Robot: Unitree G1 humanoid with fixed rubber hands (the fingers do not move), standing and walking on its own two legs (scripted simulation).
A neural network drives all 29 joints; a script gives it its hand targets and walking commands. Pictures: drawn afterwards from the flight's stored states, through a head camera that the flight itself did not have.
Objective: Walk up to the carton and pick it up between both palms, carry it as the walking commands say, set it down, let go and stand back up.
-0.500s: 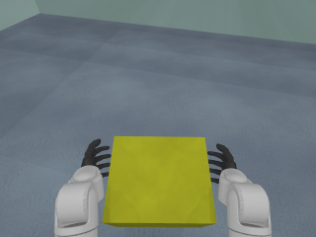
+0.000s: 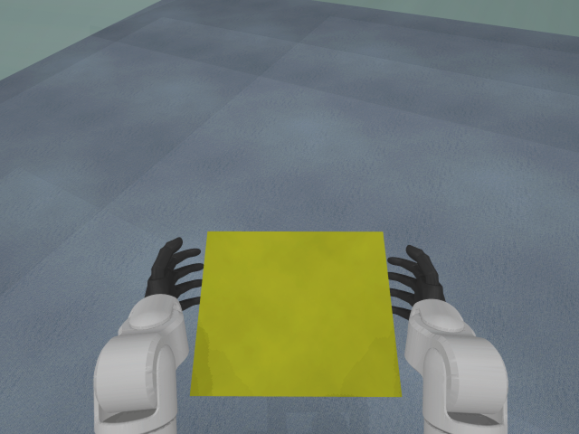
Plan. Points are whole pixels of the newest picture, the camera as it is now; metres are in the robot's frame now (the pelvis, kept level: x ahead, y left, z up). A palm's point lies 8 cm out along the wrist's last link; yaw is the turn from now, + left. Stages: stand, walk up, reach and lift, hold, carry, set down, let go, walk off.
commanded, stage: carry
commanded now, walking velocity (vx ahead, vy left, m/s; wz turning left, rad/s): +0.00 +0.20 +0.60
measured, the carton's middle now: (294, 317) +0.30 -0.01 +0.01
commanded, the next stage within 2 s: none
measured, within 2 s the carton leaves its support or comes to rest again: neither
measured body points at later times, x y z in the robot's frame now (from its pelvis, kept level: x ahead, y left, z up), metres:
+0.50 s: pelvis -0.06 +0.12 -0.02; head -0.02 +0.12 +0.43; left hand +0.18 +0.35 +0.08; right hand +0.26 +0.05 +0.06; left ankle +0.02 +0.18 -0.74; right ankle -0.03 +0.01 -0.71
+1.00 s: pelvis -0.15 +0.24 -0.03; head -0.14 +0.26 +0.42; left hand +0.01 +0.54 +0.05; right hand +0.17 +0.28 +0.06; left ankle -0.16 +0.37 -0.75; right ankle -0.08 +0.04 -0.72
